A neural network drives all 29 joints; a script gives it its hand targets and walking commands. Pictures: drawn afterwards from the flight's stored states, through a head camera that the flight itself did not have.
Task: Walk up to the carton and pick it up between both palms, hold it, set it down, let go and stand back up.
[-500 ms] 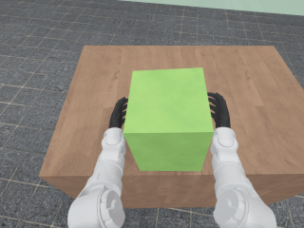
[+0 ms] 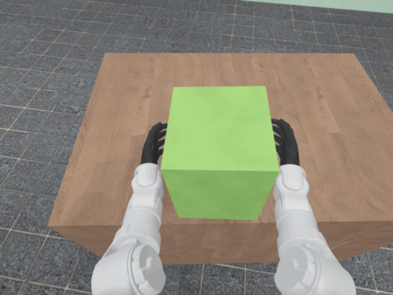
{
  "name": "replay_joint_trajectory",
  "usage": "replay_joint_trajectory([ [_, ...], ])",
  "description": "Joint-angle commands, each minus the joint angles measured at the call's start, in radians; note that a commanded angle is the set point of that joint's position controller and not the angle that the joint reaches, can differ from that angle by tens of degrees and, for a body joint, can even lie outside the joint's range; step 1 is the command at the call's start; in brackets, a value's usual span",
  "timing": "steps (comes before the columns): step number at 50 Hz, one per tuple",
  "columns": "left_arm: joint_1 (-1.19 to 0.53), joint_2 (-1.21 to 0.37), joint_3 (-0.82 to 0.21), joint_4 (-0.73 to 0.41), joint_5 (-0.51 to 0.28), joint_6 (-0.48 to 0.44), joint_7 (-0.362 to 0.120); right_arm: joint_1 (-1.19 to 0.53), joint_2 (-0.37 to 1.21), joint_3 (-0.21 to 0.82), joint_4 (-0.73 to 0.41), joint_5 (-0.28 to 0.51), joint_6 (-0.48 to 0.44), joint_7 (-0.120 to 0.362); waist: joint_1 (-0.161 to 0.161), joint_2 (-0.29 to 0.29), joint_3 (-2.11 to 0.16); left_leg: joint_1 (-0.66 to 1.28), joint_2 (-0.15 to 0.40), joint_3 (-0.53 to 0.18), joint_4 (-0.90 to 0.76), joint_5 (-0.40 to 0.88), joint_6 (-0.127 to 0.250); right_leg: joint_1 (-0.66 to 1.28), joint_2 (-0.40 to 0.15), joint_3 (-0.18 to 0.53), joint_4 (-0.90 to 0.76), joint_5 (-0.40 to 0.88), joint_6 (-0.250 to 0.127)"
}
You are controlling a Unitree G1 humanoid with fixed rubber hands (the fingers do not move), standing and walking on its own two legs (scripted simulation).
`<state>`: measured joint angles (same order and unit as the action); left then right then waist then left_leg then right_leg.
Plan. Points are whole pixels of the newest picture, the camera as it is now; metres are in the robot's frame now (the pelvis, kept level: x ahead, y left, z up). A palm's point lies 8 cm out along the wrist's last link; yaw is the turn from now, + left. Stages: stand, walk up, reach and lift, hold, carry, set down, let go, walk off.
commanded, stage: set down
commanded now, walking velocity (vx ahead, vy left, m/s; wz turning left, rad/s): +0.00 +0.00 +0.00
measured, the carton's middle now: (218, 157) +0.42 -0.03 -0.01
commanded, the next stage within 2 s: none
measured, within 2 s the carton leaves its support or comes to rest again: neither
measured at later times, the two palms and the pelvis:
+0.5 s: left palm (145, 151) +0.43 +0.14 +0.01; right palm (284, 156) +0.41 -0.18 +0.01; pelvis -0.01 +0.00 -0.02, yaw -2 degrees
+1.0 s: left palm (125, 190) +0.34 +0.17 -0.01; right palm (304, 191) +0.33 -0.21 -0.01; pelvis -0.05 -0.01 -0.03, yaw +1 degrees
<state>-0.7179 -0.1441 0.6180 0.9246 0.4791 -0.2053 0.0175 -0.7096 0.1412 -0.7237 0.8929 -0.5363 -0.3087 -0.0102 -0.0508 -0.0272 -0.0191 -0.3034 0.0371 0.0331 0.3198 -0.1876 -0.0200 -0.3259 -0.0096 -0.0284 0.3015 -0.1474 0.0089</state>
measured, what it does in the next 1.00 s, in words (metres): stands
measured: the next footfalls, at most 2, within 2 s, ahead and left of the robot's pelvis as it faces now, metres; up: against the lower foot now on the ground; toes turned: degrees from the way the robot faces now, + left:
none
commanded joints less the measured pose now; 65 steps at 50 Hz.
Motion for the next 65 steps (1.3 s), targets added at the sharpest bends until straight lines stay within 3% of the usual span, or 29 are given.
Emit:
replay_joint_trajectory([
  [1, -0.438, -0.252, -0.182, 0.002, 0.041, -0.028, -0.041, -0.321, 0.317, 0.24, 0.098, -0.041, -0.012, 0.085, 0.012, 0.022, -0.458, 0.093, -0.042, 0.098, 0.006, 0.303, -0.009, 0.276, 0.032, -0.068, 0.055, 0.384, 0.038],
  [2, -0.479, -0.358, -0.193, -0.04, 0.049, -0.031, -0.046, -0.336, 0.458, 0.201, 0.103, -0.072, -0.005, 0.084, -0.016, 0.015, -0.415, 0.095, -0.035, 0.08, 0.009, 0.272, -0.004, 0.229, 0.03, -0.078, 0.037, 0.302, 0.045],
  [8, -0.459, -0.092, -0.132, 0.029, 0.024, -0.027, 0.0, -0.346, 0.177, 0.187, 0.075, -0.016, 0.0, 0.05, 0.013, -0.002, -0.452, 0.066, -0.042, 0.105, 0.021, 0.246, 0.004, 0.25, 0.027, -0.057, 0.041, 0.307, 0.042],
  [11, -0.449, 0.086, -0.218, 0.037, -0.09, -0.059, 0.085, -0.357, -0.062, 0.263, 0.128, 0.138, -0.032, -0.002, 0.023, 0.089, -0.522, 0.096, -0.021, 0.085, 0.068, 0.325, -0.033, 0.135, 0.047, -0.062, 0.074, 0.304, 0.023],
  [16, -0.579, 0.259, -0.387, 0.173, -0.363, -0.15, 0.148, -0.504, -0.238, 0.489, 0.187, 0.443, -0.05, -0.088, 0.053, 0.069, -0.789, -0.12, -0.027, 0.066, 0.175, 0.319, -0.046, 0.187, 0.051, -0.01, 0.176, 0.471, -0.002],
  [19, -0.658, 0.365, -0.434, 0.331, -0.476, -0.192, 0.142, -0.607, -0.302, 0.561, 0.188, 0.556, -0.058, -0.106, 0.057, 0.012, -0.882, -0.212, -0.038, 0.058, 0.249, 0.331, -0.044, 0.177, 0.055, -0.005, 0.24, 0.504, 0.007],
  [21, -0.682, 0.393, -0.48, 0.346, -0.517, -0.214, 0.13, -0.597, -0.338, 0.584, 0.261, 0.624, -0.053, -0.109, 0.025, 0.043, -0.891, -0.175, -0.033, 0.047, 0.285, 0.367, -0.047, 0.131, 0.054, -0.009, 0.273, 0.522, 0.01],
  [22, -0.602, 0.387, -0.455, 0.408, -0.511, -0.205, 0.128, -0.557, -0.35, 0.637, 0.262, 0.652, -0.06, -0.107, 0.048, 0.003, -0.926, -0.171, -0.03, 0.05, 0.306, 0.434, -0.058, 0.131, 0.069, -0.016, 0.277, 0.569, 0.006],
  [24, -0.68, 0.415, -0.515, 0.411, -0.549, -0.225, 0.106, -0.586, -0.381, 0.619, 0.33, 0.681, -0.075, -0.109, 0.01, 0.065, -0.911, -0.142, -0.032, 0.039, 0.33, 0.428, -0.059, 0.052, 0.061, -0.019, 0.289, 0.557, 0.007],
  [26, -0.569, 0.414, -0.523, 0.418, -0.575, -0.22, 0.087, -0.502, -0.388, 0.702, 0.331, 0.73, -0.097, -0.109, 0.025, 0.04, -0.891, -0.122, -0.039, 0.031, 0.356, 0.497, -0.054, 0.049, 0.065, -0.021, 0.3, 0.616, 0.012],
  [28, -0.665, 0.392, -0.584, 0.423, -0.604, -0.216, 0.081, -0.59, -0.461, 0.635, 0.41, 0.727, -0.102, -0.113, -0.037, 0.108, -0.832, -0.08, -0.035, 0.02, 0.347, 0.499, -0.085, -0.061, 0.071, -0.054, 0.284, 0.521, 0.01],
  [30, -0.56, 0.338, -0.647, 0.336, -0.628, -0.21, 0.068, -0.513, -0.465, 0.668, 0.394, 0.76, -0.141, -0.106, -0.049, 0.151, -0.862, 0.043, -0.026, -0.014, 0.373, 0.594, -0.105, -0.167, 0.084, -0.065, 0.267, 0.504, -0.006],
  [31, -0.47, 0.377, -0.603, 0.28, -0.626, -0.202, 0.054, -0.42, -0.467, 0.714, 0.336, 0.786, -0.156, -0.105, -0.019, 0.111, -0.852, 0.039, -0.033, -0.004, 0.385, 0.61, -0.089, -0.096, 0.077, -0.046, 0.27, 0.548, 0.001],
  [32, -0.543, 0.378, -0.628, 0.358, -0.626, -0.203, 0.056, -0.507, -0.501, 0.692, 0.403, 0.769, -0.134, -0.098, -0.037, 0.106, -0.788, -0.034, -0.038, -0.018, 0.353, 0.494, -0.087, -0.154, 0.079, -0.056, 0.254, 0.438, -0.001],
  [33, -0.493, 0.395, -0.612, 0.311, -0.641, -0.216, 0.049, -0.45, -0.466, 0.737, 0.306, 0.799, -0.141, -0.098, 0.005, 0.086, -0.825, -0.042, -0.041, -0.006, 0.359, 0.512, -0.079, -0.069, 0.067, -0.034, 0.267, 0.5, 0.009],
  [34, -0.459, 0.386, -0.618, 0.182, -0.647, -0.232, 0.05, -0.424, -0.471, 0.712, 0.256, 0.786, -0.163, -0.102, -0.035, 0.113, -0.865, -0.045, -0.041, -0.022, 0.36, 0.52, -0.084, -0.062, 0.062, -0.043, 0.279, 0.504, 0.016],
  [35, -0.537, 0.411, -0.613, 0.228, -0.652, -0.233, 0.048, -0.521, -0.491, 0.739, 0.246, 0.806, -0.147, -0.093, -0.015, 0.086, -0.831, -0.09, -0.046, -0.019, 0.35, 0.452, -0.075, -0.065, 0.054, -0.032, 0.265, 0.436, 0.019],
  [38, -0.305, 0.403, -0.613, 0.09, -0.637, -0.223, 0.025, -0.279, -0.472, 0.761, 0.191, 0.813, -0.162, -0.092, -0.028, 0.081, -0.832, -0.057, -0.055, -0.024, 0.327, 0.453, -0.061, -0.015, 0.049, -0.026, 0.263, 0.456, 0.026],
  [42, -0.464, 0.466, -0.602, 0.095, -0.671, -0.248, 0.038, -0.428, -0.475, 0.723, 0.132, 0.801, -0.127, -0.068, 0.007, 0.058, -0.784, -0.104, -0.052, -0.005, 0.313, 0.259, -0.044, -0.136, 0.043, -0.017, 0.236, 0.159, 0.011],
  [44, -0.369, 0.458, -0.622, -0.015, -0.693, -0.257, 0.033, -0.313, -0.469, 0.75, 0.008, 0.809, -0.13, -0.07, 0.0, 0.047, -0.852, -0.088, -0.062, 0.002, 0.307, 0.271, -0.031, -0.026, 0.034, -0.007, 0.244, 0.228, 0.015],
  [45, -0.549, 0.51, -0.63, 0.137, -0.707, -0.263, 0.028, -0.465, -0.464, 0.709, 0.056, 0.775, -0.086, -0.073, -0.008, 0.036, -0.803, -0.205, -0.06, 0.009, 0.307, 0.129, -0.02, -0.109, 0.027, 0.003, 0.26, 0.083, 0.018],
  [48, -0.401, 0.449, -0.662, 0.108, -0.724, -0.253, 0.031, -0.332, -0.453, 0.738, 0.098, 0.824, -0.078, -0.07, -0.004, 0.053, -0.752, -0.142, -0.063, -0.002, 0.286, 0.097, -0.032, -0.111, 0.034, -0.013, 0.266, 0.037, 0.001],
  [50, -0.112, 0.433, -0.602, 0.061, -0.696, -0.223, 0.003, -0.077, -0.395, 0.837, 0.028, 0.845, -0.108, -0.093, 0.035, -0.003, -0.703, -0.091, -0.067, -0.008, 0.306, 0.256, -0.02, 0.03, 0.033, -0.001, 0.262, 0.236, 0.019],
  [52, -0.15, 0.407, -0.611, 0.034, -0.655, -0.207, 0.003, -0.134, -0.432, 0.754, 0.035, 0.796, -0.131, -0.099, -0.01, 0.037, -0.649, -0.056, -0.053, -0.028, 0.256, 0.227, -0.051, -0.005, 0.05, -0.033, 0.219, 0.179, 0.001],
  [53, -0.189, 0.428, -0.605, 0.0, -0.641, -0.22, 0.003, -0.169, -0.42, 0.719, 0.004, 0.763, -0.147, -0.107, -0.005, 0.078, -0.661, -0.04, -0.055, -0.017, 0.261, 0.202, -0.048, -0.014, 0.045, -0.023, 0.199, 0.138, 0.0],
  [56, -0.345, 0.505, -0.595, 0.078, -0.689, -0.22, 0.022, -0.286, -0.425, 0.69, 0.009, 0.739, -0.069, -0.103, -0.003, 0.013, -0.545, -0.17, -0.064, 0.0, 0.219, -0.036, -0.015, -0.031, 0.026, -0.002, 0.178, -0.121, 0.002],
  [61, -0.04, 0.421, -0.601, 0.004, -0.672, -0.216, 0.022, 0.037, -0.349, 0.751, -0.025, 0.752, -0.083, -0.111, 0.02, 0.018, -0.484, -0.033, -0.056, -0.002, 0.189, 0.074, -0.027, 0.065, 0.031, 0.013, 0.163, 0.025, -0.005],
  [62, -0.039, 0.408, -0.617, -0.008, -0.651, -0.2, 0.001, 0.037, -0.345, 0.741, 0.01, 0.743, -0.096, -0.125, -0.026, 0.017, -0.464, -0.049, -0.053, -0.011, 0.2, 0.103, -0.026, 0.064, 0.036, 0.014, 0.156, 0.064, -0.001],
  [65, -0.095, 0.422, -0.598, -0.071, -0.656, -0.205, 0.017, -0.065, -0.362, 0.692, -0.057, 0.725, -0.106, -0.115, 0.018, 0.049, -0.459, -0.062, -0.06, 0.004, 0.158, 0.041, -0.035, 0.066, 0.034, 0.011, 0.131, -0.016, -0.011],
])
